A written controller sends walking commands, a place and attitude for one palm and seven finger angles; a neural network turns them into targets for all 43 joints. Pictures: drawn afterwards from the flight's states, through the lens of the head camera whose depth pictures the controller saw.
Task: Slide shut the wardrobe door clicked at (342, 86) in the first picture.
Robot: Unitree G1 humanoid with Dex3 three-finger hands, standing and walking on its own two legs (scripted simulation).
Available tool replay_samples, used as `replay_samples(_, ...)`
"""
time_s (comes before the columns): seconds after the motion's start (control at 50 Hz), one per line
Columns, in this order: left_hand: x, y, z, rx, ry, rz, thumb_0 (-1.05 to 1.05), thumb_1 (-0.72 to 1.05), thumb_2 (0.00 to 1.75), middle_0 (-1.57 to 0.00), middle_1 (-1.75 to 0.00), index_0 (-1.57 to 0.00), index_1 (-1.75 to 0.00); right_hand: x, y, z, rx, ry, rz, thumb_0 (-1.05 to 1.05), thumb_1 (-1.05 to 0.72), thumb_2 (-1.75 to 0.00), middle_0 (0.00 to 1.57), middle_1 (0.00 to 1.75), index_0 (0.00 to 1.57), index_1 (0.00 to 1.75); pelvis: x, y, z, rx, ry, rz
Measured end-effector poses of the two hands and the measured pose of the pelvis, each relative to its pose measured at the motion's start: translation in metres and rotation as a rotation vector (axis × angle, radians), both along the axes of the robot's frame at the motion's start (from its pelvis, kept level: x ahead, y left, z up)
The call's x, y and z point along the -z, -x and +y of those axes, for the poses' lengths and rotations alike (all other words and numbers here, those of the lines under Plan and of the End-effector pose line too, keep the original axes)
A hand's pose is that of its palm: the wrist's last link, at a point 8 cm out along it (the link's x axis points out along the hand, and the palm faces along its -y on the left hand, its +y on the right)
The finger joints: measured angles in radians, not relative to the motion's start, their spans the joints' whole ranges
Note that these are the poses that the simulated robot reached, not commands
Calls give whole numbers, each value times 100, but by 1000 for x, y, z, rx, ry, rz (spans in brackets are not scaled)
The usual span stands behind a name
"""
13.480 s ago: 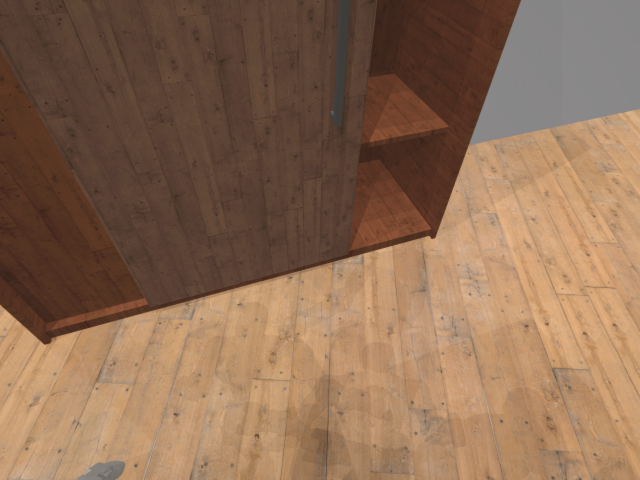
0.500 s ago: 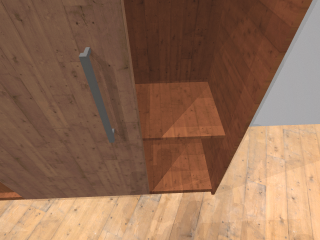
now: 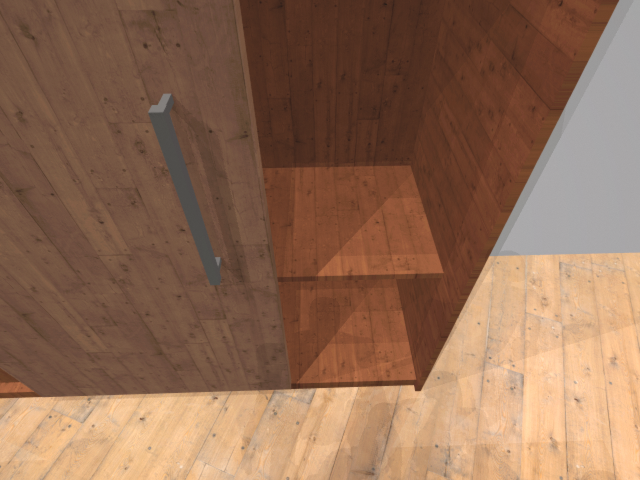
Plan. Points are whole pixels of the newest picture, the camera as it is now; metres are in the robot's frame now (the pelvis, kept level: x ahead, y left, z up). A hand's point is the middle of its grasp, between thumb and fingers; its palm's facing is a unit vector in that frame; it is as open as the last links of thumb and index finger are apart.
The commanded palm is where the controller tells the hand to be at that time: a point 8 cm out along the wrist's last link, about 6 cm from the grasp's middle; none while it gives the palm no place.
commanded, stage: look again from close up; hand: left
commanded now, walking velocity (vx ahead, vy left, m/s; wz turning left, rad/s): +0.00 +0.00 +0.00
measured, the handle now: (195, 205) +0.47 +0.22 +0.08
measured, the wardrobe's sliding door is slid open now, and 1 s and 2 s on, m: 0.39 0.39 0.39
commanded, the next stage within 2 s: raise the hand with hooked fingers in 0.74 s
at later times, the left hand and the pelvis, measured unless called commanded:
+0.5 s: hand out of the picture -0.02 +0.15 -0.18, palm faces +0.05 -0.98 -0.17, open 7.3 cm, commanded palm none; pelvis +0.00 -0.01 +0.00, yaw +0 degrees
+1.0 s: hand out of the picture +0.10 +0.20 -0.08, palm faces +0.27 -0.93 -0.24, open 7.4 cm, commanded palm +0.10 +0.22 -0.05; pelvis -0.01 +0.00 -0.01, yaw +2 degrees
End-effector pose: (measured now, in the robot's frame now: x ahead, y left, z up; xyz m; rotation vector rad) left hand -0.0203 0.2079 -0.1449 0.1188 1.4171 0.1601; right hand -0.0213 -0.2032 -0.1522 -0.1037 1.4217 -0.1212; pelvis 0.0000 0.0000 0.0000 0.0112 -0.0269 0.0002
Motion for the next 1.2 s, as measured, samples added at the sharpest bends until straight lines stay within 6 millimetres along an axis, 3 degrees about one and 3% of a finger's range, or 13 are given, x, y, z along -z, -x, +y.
replay_samples(0.86, 2, 10, -13, -15, 13, 6, 1, 92, 90, -20, -30, -20, -30, -1, 14, -3, 10, -6, 30, 1, -91, -89, 19, 30, 20, 30, 0, 4, -7, -3, 7, 6)
replay_samples(0.9, -11, -5, 1, -58, -35, -75, 5, 95, 90, -21, -31, -20, -30, -4, 1, -8, 9, 18, -71, 1, -91, -89, 20, 30, 20, 30, 2, 6, -7, 5, 5, 3)
replay_samples(0.98, -69, -73, 32, -98, -161, -515, 8, 96, 88, -21, -32, -20, -32, -13, -42, -34, 6, 97, -341, 3, -92, -89, 20, 30, 20, 30, 5, 9, -2, -28, 4, 14)
replay_samples(1.06, -139, -157, 21, -18, -122, -1012, 6, 88, 86, -20, -36, -20, -35, -35, -105, -54, -50, 159, -637, 3, -92, -89, 20, 30, 20, 30, 13, 17, 2, -49, 4, 44)
replay_samples(1.1, -162, -187, 8, 21, -45, -1231, 5, 83, 84, -20, -38, -20, -38, -52, -135, -59, -83, 182, -765, 3, -92, -89, 20, 30, 20, 30, 19, 22, 1, -47, 0, 78)
replay_samples(1.14, -170, -202, -3, 42, 57, -1398, 3, 78, 83, -21, -41, -21, -40, -70, -160, -62, -120, 197, -865, 2, -91, -89, 20, 30, 20, 30, 27, 25, -2, -35, -4, 110)
replay_samples(1.2, -155, -195, -10, 72, 146, -1486, 2, 71, 80, -21, -45, -21, -44, -90, -191, -61, -182, 209, -964, 2, -91, -89, 19, 30, 20, 30, 40, 28, -6, -26, -7, 137)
